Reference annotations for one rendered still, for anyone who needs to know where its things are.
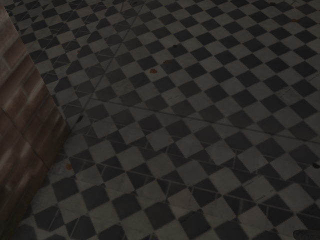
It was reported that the robot right hand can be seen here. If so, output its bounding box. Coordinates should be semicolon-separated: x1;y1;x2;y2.
293;229;320;240

